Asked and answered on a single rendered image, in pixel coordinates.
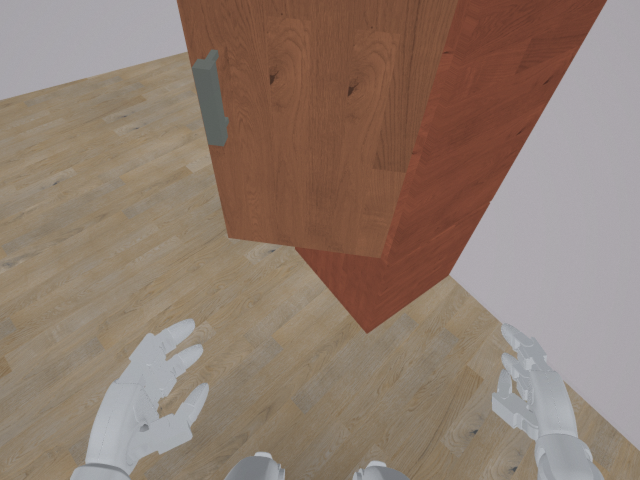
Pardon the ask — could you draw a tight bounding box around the robot right shin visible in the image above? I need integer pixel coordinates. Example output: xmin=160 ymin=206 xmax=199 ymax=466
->
xmin=365 ymin=460 xmax=386 ymax=469

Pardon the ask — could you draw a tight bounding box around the robot right hand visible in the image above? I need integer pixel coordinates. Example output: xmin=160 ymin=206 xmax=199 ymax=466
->
xmin=492 ymin=323 xmax=578 ymax=442

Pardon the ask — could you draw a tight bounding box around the robot right forearm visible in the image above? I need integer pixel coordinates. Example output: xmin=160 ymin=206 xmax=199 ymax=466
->
xmin=534 ymin=434 xmax=604 ymax=480

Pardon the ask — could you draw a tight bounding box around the cupboard door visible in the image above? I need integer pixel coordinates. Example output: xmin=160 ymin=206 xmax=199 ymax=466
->
xmin=177 ymin=0 xmax=458 ymax=258

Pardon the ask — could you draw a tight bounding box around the robot left thigh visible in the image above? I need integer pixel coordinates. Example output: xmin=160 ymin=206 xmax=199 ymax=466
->
xmin=224 ymin=456 xmax=285 ymax=480

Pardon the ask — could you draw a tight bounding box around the robot left hand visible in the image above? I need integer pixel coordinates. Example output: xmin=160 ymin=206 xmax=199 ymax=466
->
xmin=85 ymin=318 xmax=209 ymax=475

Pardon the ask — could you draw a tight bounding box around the handle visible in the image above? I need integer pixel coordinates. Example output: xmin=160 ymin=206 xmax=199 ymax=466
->
xmin=192 ymin=49 xmax=229 ymax=146

